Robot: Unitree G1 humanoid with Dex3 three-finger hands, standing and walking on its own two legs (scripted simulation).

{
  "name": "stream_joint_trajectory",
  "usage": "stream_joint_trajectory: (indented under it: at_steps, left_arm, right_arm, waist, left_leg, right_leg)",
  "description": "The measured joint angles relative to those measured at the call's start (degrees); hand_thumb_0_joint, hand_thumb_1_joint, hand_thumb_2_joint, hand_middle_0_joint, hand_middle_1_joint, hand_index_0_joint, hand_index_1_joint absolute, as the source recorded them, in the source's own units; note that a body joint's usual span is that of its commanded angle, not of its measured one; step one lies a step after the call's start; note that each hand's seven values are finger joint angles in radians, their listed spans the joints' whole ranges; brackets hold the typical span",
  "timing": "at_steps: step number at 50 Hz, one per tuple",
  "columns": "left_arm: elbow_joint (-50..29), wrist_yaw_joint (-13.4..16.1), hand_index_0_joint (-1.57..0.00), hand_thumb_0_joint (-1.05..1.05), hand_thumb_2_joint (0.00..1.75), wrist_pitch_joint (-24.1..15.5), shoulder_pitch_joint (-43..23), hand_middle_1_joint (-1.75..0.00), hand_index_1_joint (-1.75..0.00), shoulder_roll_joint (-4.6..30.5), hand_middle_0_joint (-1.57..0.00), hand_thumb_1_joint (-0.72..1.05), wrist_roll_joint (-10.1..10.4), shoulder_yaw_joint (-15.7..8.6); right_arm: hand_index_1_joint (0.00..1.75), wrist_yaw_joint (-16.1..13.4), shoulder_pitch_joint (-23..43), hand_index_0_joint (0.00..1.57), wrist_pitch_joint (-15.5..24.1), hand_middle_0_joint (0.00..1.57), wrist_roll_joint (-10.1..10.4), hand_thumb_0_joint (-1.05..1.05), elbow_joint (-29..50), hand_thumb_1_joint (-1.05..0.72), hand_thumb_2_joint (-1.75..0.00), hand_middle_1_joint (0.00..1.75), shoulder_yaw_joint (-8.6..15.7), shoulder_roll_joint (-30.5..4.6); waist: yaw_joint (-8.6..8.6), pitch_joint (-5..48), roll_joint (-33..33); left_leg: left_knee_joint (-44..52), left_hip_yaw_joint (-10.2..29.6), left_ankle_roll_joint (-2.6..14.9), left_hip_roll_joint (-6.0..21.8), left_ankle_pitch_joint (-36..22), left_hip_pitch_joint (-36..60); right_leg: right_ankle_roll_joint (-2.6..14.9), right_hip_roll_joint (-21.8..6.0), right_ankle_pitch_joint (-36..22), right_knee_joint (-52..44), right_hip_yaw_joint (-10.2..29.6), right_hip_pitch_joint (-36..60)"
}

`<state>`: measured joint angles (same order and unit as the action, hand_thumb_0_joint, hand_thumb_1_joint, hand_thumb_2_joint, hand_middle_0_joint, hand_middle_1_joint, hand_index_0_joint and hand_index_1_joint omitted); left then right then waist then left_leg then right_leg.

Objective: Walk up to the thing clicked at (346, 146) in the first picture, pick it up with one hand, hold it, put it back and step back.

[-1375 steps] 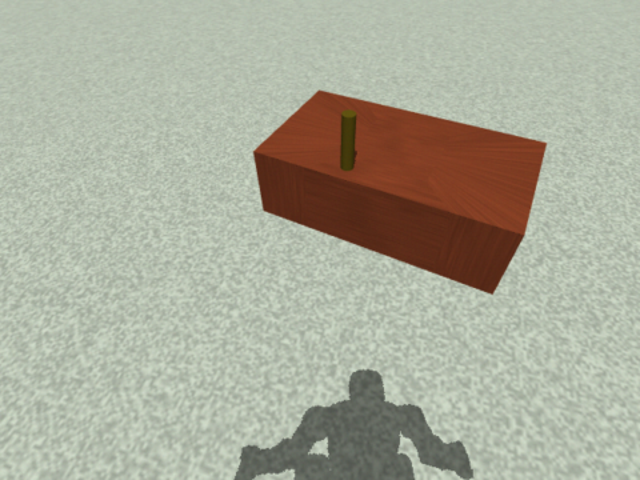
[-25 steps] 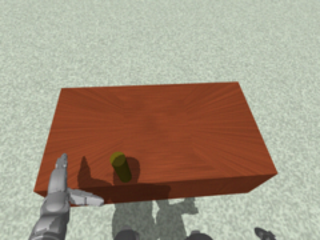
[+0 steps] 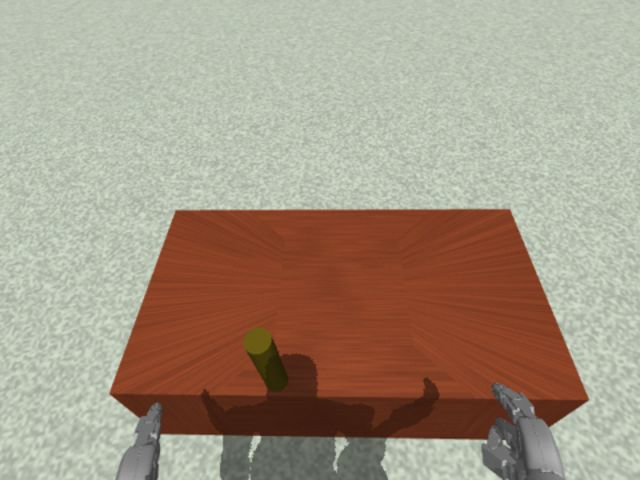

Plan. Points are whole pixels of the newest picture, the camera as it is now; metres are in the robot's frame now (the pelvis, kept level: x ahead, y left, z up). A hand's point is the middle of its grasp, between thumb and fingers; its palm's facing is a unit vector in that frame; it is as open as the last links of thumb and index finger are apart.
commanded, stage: home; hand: left
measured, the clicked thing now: (268, 362) +0.40 +0.14 -0.29
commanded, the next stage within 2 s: stand in 1.86 s
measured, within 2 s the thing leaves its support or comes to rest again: rests again in 1.08 s
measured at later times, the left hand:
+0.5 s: hand (203, 472) +0.17 +0.17 -0.06, palm faces +0.08 -0.95 -0.29, open 17.4 cm
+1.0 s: hand (199, 476) +0.17 +0.17 -0.06, palm faces +0.09 -0.95 -0.28, open 17.5 cm
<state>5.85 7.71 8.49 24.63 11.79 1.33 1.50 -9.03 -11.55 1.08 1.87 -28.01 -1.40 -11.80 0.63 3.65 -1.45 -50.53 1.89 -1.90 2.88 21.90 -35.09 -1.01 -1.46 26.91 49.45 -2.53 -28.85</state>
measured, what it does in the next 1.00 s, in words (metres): stands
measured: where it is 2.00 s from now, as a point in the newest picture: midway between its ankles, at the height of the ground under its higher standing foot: outside the picture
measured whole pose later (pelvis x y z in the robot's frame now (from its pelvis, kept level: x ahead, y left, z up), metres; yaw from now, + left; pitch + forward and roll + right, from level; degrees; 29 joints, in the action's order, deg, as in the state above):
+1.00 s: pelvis +0.00 +0.00 -0.01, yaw -1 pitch +7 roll -1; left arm 0.4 7.3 13.7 26.5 11.4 0.7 0.9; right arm -9.6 -15.1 6.2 1.0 -28.9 -0.7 -12.0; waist -0.8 5.2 -2.2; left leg -53.8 2.0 -2.5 3.7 23.6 -37.4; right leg -0.5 -0.7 28.5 52.7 -2.4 -31.3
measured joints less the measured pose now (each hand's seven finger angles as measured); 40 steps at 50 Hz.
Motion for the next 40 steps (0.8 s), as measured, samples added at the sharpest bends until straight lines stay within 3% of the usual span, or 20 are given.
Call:
stream_joint_trajectory:
  at_steps: [15,40]
  left_arm:
    - [-1.65,-0.10,-0.06,-0.01,0.06,1.65,0.92,-0.05,-0.05,-0.47,-0.06,-0.52,-0.31,-0.41]
    - [-4.59,-0.49,-0.05,-0.01,0.05,4.50,1.73,-0.05,-0.05,-0.43,-0.05,-0.54,-0.60,-0.62]
  right_arm:
    - [0.30,0.62,-4.05,0.20,2.07,0.20,-0.10,0.01,-1.23,-0.90,-0.90,0.30,0.97,-0.63]
    - [0.30,-0.09,-3.18,0.20,4.75,0.20,-0.70,0.01,-0.77,-0.90,-0.90,0.30,0.85,-0.55]
  waist:
    - [-1.76,0.87,-0.52]
    - [-1.47,1.32,-0.72]
  left_leg:
    - [-0.87,-0.14,-0.58,0.73,0.74,-0.38]
    - [-2.70,0.18,-0.65,0.83,1.30,-1.96]
  right_leg:
    - [0.56,0.69,0.73,1.17,0.26,-0.75]
    - [0.63,0.82,1.30,2.89,0.08,-2.18]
